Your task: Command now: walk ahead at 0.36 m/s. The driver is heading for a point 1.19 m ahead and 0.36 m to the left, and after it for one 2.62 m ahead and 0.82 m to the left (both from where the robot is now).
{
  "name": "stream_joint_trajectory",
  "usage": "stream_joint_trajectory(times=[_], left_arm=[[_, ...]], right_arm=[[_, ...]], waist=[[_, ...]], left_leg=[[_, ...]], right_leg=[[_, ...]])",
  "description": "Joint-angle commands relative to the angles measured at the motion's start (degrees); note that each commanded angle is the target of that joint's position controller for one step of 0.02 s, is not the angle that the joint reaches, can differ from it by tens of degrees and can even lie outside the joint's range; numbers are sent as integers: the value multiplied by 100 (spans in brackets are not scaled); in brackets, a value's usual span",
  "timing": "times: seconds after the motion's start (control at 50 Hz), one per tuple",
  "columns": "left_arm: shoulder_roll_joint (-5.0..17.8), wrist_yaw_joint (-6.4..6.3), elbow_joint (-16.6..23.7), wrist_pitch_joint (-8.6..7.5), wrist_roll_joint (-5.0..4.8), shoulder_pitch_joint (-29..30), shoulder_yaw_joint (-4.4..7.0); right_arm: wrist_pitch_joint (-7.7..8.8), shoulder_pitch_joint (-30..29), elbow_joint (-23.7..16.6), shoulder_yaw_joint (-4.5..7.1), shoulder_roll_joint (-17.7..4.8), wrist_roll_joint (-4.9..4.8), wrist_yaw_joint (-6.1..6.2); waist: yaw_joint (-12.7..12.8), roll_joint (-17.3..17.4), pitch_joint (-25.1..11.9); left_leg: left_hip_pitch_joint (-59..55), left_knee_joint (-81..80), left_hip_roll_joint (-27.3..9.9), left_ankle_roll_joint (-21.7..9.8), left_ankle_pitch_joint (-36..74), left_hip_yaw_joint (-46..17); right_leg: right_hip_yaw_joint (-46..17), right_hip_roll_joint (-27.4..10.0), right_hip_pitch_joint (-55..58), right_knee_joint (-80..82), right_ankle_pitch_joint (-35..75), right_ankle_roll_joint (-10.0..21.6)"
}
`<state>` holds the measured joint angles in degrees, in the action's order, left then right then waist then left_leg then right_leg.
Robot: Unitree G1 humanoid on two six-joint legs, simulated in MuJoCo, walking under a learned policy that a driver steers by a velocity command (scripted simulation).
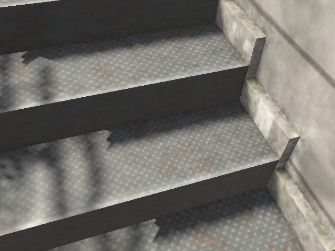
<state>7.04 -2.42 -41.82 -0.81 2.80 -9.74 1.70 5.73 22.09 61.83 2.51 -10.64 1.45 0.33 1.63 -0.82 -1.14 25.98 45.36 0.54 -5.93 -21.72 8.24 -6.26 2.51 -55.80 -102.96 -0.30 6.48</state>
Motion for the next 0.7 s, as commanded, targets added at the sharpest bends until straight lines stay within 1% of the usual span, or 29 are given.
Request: stream_joint_trajectory(times=[0.02,0.1,0.12,0.14,0.18,0.2,0.22,0.24,0.26,0.28,0.3,0.32,0.34,0.36,0.38,0.4,0.42,0.44,0.46,0.48,0.5,0.52,0.54,0.58,0.6,0.62,0.64,0.66,0.7], left_arm=[[83,-13,193,99,2,-140,-51],[34,29,-51,63,-25,190,6],[-64,390,-84,180,-69,893,-351],[-71,470,-14,38,-10,946,-394],[-200,646,59,-258,27,1249,-520],[-121,645,81,-292,-67,1469,-526],[-401,339,910,-192,-108,2198,-506],[-172,615,577,26,-90,2535,-605],[-230,650,655,116,-54,2435,-603],[-136,580,786,160,-112,2759,-593],[-153,707,860,272,39,3429,-654],[-116,786,1117,376,-17,4176,-729],[-262,395,512,207,-499,2030,-635],[-300,125,14,53,-689,1142,-582],[-399,815,773,324,-166,2517,-662],[499,242,-420,-39,-352,-511,-215],[747,13,-803,-161,-291,-1184,-33],[1503,-193,-872,-77,-93,-1957,308],[1820,-264,-929,-52,-102,-1286,457],[959,351,-1271,-185,153,-1249,32],[632,562,-1487,-281,-39,-910,17],[-53,642,-1552,-332,-141,-237,-153],[-601,772,-1707,-358,-36,190,-325],[-697,896,-1574,-433,145,689,-392],[-471,870,-1404,-483,119,1060,-321],[-267,805,-1345,-544,115,1307,-278],[58,761,-1362,-532,143,1148,-224],[-16,695,-1507,-518,154,755,-222],[-212,687,-2086,-462,368,-562,-279]], right_arm=[[357,-150,-260,0,-301,-178,31],[424,796,-80,39,-343,-164,167],[122,1772,300,-338,396,762,-294],[-6,2047,493,-375,437,854,-498],[-112,2120,634,-396,393,839,-449],[-100,1747,536,-424,418,849,-403],[228,902,-85,-139,-412,-83,-103],[22,1426,476,-542,594,859,-254],[-49,1667,462,-562,655,878,-343],[-61,2003,618,-546,648,773,-339],[-106,1532,313,-527,451,456,-408],[-121,1760,459,-485,183,223,-563],[121,1234,107,-158,-533,-573,78],[256,1661,302,-175,-806,-632,285],[135,1759,600,-310,-997,37,-486],[250,1053,126,86,-1236,-488,-4],[358,1831,-44,45,-831,-607,76],[423,1129,-210,93,-788,-649,19],[473,564,-443,192,-394,-444,-12],[30,737,-193,-176,765,-3,-664],[-66,279,-336,-110,624,-13,-679],[-107,60,-551,-101,452,-18,-573],[-246,-197,-825,-171,528,-133,-456],[-533,-7,-804,-220,407,-209,-340],[-588,-154,-912,-216,401,-298,-312],[-594,-436,-968,-142,156,-259,-318],[-633,-497,-882,-147,196,-326,-430],[-634,-806,-988,-165,130,-267,-470],[-692,-1629,-1280,-302,222,-272,-302]], waist=[[190,413,309],[-250,551,155],[-1055,1441,407],[-939,875,754],[-785,-133,435],[-614,-204,188],[-254,50,751],[-572,434,7],[-408,554,252],[-469,294,82],[-551,390,-102],[-642,761,-175],[-380,329,496],[-186,584,-16],[446,2055,-1206],[764,1079,-1370],[572,501,-2212],[1236,-233,-2491],[965,-669,-2205],[904,-813,-989],[507,-461,-254],[136,458,-566],[-284,880,-467],[-750,679,-596],[-1014,515,-496],[-1153,413,-396],[-1088,-333,-466],[-934,-347,-372],[-420,-289,-90]], left_leg=[[75,-2780,-1067,-446,-747,-1834],[-1619,-2931,-1443,-802,-621,-2443],[-2658,-2689,-1760,-1315,-339,-3197],[-3775,-2537,-2142,-1239,-229,-3408],[-4214,-2465,-1942,-983,159,-2619],[-3467,-2704,-1622,-873,103,-2067],[-1416,-3787,-1550,-342,-302,-1663],[-1394,-3674,-1284,-787,-190,-1679],[-1526,-3869,-1377,-761,262,-1530],[-1412,-3762,-1281,-635,1200,-1385],[-476,-4320,-1167,-833,2036,-950],[-55,-4639,-1351,-882,2581,-1116],[-385,-5065,-1046,-634,3727,-799],[-866,-3739,-1271,-698,7847,-704],[-1959,-3442,-1973,-1170,10061,-890],[-3081,-1348,-1399,-534,9344,-328],[-438,411,-947,-291,7874,-681],[474,3125,18,-48,4230,-805],[1029,5766,351,30,1629,-1494],[3269,6770,238,-444,3364,-3103],[3644,7304,99,-675,3014,-2599],[3810,7778,67,-829,2865,-2451],[4055,7715,-81,-890,2813,-2336],[3965,7718,-424,-873,2909,-2038],[3389,7060,-460,-867,2358,-1714],[2956,6631,-486,-872,2126,-1476],[3123,7971,-318,-981,1748,-1116],[3726,8372,-325,-984,1328,-1248],[5933,8727,-251,-1103,901,-1879]], right_leg=[[563,-205,-408,469,175,-223],[816,-533,-1700,-946,-337,-222],[-692,-122,-4082,-2876,-463,709],[-1172,-77,-5598,-3251,-777,1073],[-708,-309,-6036,-2702,-937,1269],[-66,-574,-5267,-2077,-643,1272],[824,-571,-2907,-1064,-1531,226],[932,-1045,-3508,-1710,82,1070],[1016,-1242,-3569,-916,134,1159],[1016,-1219,-3089,-15,112,1064],[1541,-1115,-1343,1415,-336,896],[1249,-914,-342,2083,-1791,729],[2532,-439,1241,3107,-2355,345],[2515,60,2569,3206,-2849,227],[1997,119,2116,3852,-1761,324],[1898,248,3242,4668,-2744,347],[-130,-676,5464,4848,-3263,790],[-3060,-1979,5871,7041,-3872,1241],[-4626,-2394,4962,8564,-3662,1637],[-4070,-2031,4302,8126,-4976,1197],[-3123,-1845,3646,7801,-4203,1341],[-2583,-2004,3462,7917,-3040,1415],[-1880,-1988,3124,8046,-2145,1132],[-673,-1931,2597,8212,-1296,656],[299,-1668,1987,8441,-1143,381],[909,-1392,1416,8603,-1313,228],[1193,-1238,1519,8742,-1288,338],[916,-1445,2017,8820,-1851,389],[369,-1718,3847,8859,-1937,578]])
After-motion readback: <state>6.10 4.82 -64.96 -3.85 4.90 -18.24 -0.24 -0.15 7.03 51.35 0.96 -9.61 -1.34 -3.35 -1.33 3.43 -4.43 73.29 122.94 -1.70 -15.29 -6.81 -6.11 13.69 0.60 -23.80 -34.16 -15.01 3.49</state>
